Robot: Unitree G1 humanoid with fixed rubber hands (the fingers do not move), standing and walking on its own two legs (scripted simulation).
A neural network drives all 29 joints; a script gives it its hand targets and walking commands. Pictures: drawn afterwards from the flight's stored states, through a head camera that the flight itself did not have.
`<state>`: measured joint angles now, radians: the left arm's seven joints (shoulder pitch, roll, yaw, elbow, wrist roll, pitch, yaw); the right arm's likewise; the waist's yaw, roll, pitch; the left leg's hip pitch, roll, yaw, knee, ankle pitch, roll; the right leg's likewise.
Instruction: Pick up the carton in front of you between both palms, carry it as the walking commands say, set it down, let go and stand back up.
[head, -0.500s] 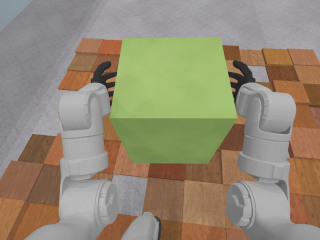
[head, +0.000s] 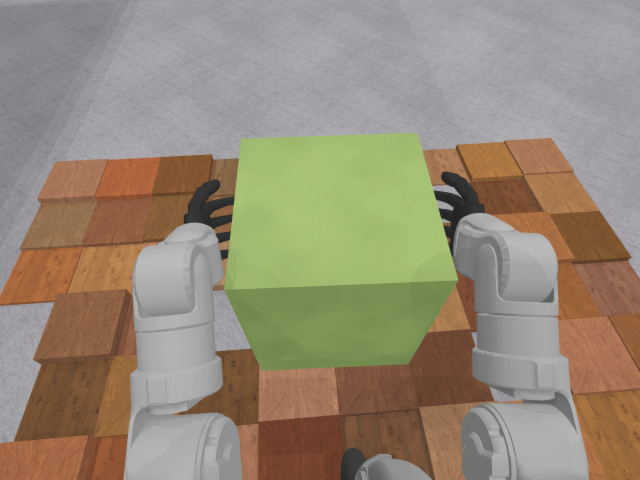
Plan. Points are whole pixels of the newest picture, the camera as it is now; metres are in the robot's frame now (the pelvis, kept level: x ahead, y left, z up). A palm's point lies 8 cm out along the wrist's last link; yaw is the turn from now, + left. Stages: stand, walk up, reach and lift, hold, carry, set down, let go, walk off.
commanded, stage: carry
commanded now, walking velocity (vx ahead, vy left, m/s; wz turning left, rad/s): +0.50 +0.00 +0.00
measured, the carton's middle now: (332, 262) +0.37 -0.02 +0.05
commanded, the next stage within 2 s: none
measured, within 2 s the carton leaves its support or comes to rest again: neither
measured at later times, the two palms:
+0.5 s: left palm (195, 121) +0.63 +0.18 +0.09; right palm (380, 115) +0.63 -0.12 +0.09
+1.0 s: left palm (231, 12) +0.92 +0.13 +0.13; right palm (380, 4) +0.93 -0.16 +0.13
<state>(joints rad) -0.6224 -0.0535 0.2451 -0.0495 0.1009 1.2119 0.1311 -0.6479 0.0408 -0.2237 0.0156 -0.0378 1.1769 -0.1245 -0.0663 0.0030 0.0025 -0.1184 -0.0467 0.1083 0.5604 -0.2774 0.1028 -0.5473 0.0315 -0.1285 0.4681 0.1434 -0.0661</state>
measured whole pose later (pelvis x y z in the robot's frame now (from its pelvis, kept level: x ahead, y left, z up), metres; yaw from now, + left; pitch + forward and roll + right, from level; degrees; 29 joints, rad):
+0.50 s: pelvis +0.33 +0.03 +0.01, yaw -1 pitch +5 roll +1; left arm -0.32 -0.10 0.19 -0.16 0.07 1.17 0.09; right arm -0.29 0.16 -0.16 -0.19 -0.13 1.16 -0.10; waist 0.01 -0.02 -0.09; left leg -0.45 0.02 0.16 0.49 -0.14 0.05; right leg -0.37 -0.04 -0.03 1.04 -0.41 0.05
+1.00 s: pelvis +0.59 -0.02 +0.01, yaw -1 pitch +5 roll +0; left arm -0.51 -0.02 0.14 0.05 0.05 1.21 0.11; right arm -0.55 0.00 -0.14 0.06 -0.06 1.23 -0.11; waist 0.05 0.02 -0.14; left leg -0.60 0.06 0.06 0.90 -0.25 0.00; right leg -0.21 -0.02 -0.19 0.41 -0.28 -0.06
